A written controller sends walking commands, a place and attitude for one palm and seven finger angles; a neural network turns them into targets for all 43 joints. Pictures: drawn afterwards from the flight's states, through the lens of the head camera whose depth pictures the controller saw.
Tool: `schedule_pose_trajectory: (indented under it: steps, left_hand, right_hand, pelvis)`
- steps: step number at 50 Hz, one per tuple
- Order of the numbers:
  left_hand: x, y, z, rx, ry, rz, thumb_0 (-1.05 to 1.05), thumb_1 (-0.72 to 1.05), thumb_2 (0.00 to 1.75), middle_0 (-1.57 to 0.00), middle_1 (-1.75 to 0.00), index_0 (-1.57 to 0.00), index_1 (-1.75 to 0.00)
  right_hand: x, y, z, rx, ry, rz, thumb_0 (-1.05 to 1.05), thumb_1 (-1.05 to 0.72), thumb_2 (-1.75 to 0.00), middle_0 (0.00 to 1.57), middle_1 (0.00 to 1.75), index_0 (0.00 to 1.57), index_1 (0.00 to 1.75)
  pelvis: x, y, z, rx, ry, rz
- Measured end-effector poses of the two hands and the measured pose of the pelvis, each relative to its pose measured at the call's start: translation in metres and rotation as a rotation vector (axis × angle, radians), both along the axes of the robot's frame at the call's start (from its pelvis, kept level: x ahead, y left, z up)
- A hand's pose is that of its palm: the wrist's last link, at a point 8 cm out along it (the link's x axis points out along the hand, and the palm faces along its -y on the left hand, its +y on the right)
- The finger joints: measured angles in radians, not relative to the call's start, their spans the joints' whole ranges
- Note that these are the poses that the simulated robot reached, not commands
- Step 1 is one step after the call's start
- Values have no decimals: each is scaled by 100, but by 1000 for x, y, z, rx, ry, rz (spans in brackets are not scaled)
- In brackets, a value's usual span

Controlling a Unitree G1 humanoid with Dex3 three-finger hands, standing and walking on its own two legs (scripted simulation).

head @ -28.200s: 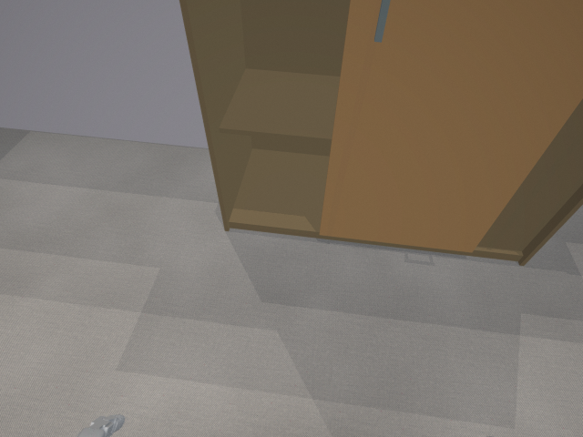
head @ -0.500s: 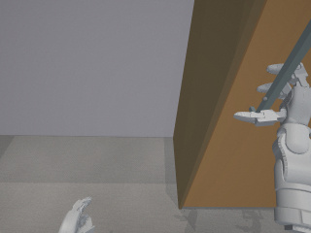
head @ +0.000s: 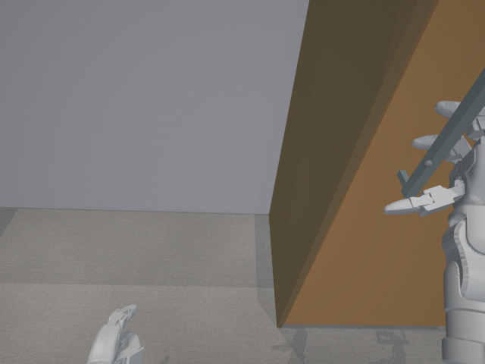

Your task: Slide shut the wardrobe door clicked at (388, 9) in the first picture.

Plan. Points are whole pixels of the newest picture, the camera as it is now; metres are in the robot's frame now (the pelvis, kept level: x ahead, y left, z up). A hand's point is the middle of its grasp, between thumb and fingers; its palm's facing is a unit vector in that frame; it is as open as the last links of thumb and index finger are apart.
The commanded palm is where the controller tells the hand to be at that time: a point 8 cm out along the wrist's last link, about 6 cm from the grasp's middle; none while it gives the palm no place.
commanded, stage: slip the hand off the handle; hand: right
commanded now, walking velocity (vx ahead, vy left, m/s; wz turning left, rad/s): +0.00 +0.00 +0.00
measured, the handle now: (459, 104) +0.39 -0.26 +0.28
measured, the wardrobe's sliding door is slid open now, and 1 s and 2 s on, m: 0.00 0.00 0.00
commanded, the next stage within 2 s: draw the hand back to the body in 1.06 s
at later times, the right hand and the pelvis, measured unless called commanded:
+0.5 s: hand (465, 166) +0.34 -0.28 +0.21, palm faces +0.34 +0.93 -0.15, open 14.7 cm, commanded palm +0.29 -0.33 +0.21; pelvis -0.01 -0.02 +0.00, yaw +0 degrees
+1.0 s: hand out of the picture +0.25 -0.30 +0.20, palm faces +0.38 +0.91 -0.17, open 14.7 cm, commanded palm +0.19 -0.34 +0.21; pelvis +0.00 -0.02 +0.00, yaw -1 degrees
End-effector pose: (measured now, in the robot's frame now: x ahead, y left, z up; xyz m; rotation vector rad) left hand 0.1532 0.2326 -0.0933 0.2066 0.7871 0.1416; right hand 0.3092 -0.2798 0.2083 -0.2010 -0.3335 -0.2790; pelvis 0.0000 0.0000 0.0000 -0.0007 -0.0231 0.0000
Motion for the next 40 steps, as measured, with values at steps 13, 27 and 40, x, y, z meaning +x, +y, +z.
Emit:
schedule_pose_trajectory:
  steps: [13,27,40]
  left_hand:
    - [-27,-4,-6,26,49,21,1,91,90,-20,-30,-20,-30]
    - [-42,-10,-6,22,52,50,1,91,90,-20,-30,-20,-30]
    - [5,-26,10,24,-64,-31,1,91,90,-20,-30,-20,-30]
  right_hand:
    - [-5,-40,0,-13,12,-65,-1,55,-20,41,124,26,115]
    - [-11,-50,0,-5,-15,-44,-1,55,-20,40,123,26,115]
    - [-72,-61,-2,-25,-32,-81,-1,55,-20,27,116,26,115]
  pelvis:
    - [-9,-10,-1,7,6,-5]
    - [-11,-22,-1,7,14,12]
    - [-4,-23,-1,12,-20,-1]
